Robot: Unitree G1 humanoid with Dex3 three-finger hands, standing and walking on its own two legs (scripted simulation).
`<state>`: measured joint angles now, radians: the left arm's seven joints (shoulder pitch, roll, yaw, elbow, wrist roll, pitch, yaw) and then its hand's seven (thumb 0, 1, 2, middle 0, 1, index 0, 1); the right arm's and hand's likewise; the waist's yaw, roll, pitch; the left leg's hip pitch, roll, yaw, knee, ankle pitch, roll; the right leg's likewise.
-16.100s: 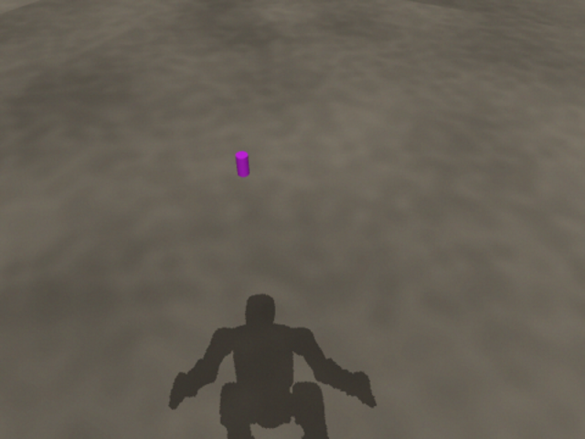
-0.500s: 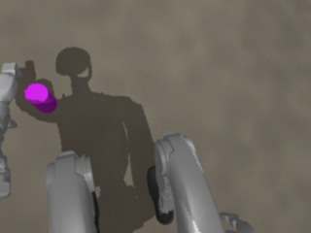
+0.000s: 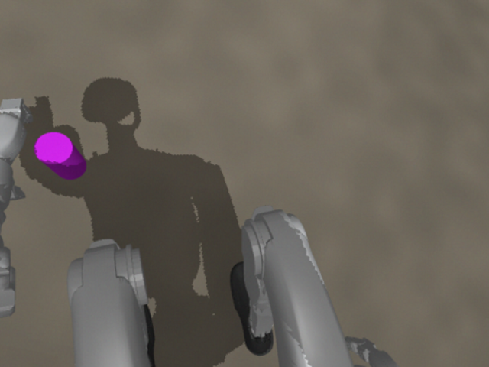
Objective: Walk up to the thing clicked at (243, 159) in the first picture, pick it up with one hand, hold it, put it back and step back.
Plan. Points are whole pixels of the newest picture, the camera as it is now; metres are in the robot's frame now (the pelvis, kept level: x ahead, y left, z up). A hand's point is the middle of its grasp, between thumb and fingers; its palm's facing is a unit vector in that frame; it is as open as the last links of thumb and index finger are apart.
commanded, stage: rise first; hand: left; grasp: from above
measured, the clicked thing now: (63, 157) +0.51 +0.23 -0.28
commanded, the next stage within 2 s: approach in 0.90 s
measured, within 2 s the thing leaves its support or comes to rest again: neither
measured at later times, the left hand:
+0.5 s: hand (2, 160) +0.46 +0.28 -0.15, palm faces -0.43 -0.04 -0.90, open 12.9 cm
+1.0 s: hand (6, 163) +0.46 +0.28 -0.15, palm faces -0.44 -0.04 -0.90, open 12.4 cm
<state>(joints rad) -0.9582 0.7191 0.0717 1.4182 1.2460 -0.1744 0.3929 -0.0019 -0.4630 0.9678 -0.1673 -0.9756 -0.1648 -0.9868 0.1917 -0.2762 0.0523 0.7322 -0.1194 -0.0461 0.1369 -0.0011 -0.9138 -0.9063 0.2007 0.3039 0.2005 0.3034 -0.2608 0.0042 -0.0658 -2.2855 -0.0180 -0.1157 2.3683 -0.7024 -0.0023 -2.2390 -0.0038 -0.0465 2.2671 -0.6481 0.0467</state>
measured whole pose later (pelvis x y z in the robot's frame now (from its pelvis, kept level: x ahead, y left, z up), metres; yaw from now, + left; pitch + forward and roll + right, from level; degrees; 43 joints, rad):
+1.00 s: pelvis +0.00 +0.00 +0.01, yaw +1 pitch +35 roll -7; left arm -0.97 0.69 0.04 1.44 1.25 -0.18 0.38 0.00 -0.27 0.80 -0.36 -0.77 -0.35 -0.79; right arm 0.21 -0.28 0.05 0.74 -0.11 -0.05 0.13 0.00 -0.91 -0.90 0.20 0.30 0.20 0.30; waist -0.26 0.01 -0.09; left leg -2.26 -0.02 -0.10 2.33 -0.68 0.00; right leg -2.22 -0.01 -0.04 2.23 -0.63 0.05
